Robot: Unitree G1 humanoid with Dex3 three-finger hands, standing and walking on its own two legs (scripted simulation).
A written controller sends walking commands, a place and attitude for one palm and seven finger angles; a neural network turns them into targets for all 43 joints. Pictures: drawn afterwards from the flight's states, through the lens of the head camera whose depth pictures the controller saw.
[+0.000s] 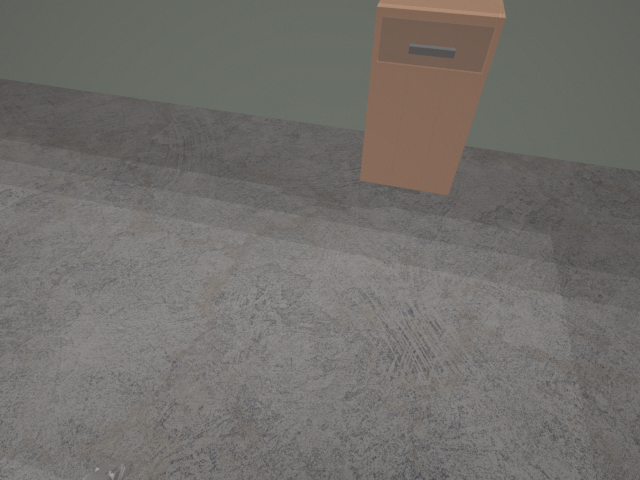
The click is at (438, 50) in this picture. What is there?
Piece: drawer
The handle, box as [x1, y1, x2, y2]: [408, 42, 455, 58]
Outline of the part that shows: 410,43 408,53 453,58 455,51 454,46 449,48 414,44 413,42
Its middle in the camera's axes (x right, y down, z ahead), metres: +0.40 -0.69 +1.40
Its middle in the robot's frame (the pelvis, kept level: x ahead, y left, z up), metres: +1.52 -0.33 -0.09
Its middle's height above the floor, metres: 0.68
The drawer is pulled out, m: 0.00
